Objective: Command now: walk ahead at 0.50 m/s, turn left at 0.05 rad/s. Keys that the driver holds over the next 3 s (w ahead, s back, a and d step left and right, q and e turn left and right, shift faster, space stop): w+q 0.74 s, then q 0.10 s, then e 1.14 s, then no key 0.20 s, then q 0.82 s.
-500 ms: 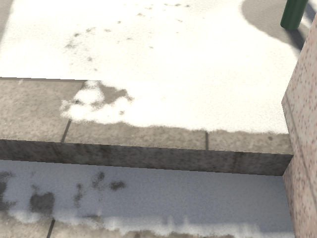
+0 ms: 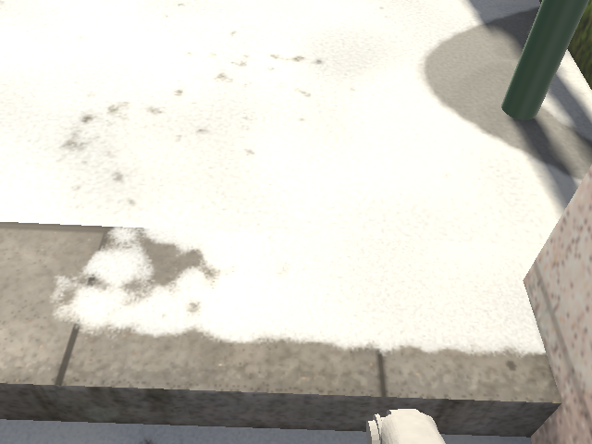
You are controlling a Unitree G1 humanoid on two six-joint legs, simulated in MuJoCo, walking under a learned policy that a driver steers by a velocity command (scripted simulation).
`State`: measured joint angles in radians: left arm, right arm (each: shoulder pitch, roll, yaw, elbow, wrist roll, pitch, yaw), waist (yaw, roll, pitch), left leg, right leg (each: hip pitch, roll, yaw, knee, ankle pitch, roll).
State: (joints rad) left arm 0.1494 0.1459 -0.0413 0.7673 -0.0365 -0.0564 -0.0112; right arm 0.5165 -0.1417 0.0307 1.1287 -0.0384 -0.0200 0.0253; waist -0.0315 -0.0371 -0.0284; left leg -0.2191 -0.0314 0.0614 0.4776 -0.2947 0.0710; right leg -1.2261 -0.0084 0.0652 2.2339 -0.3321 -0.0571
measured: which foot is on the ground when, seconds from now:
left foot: down 0.00-0.22, up 0.24-0.76, down 0.78-1.00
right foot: up 0.00-0.16, down 0.18-0.80, up 0.82-1.00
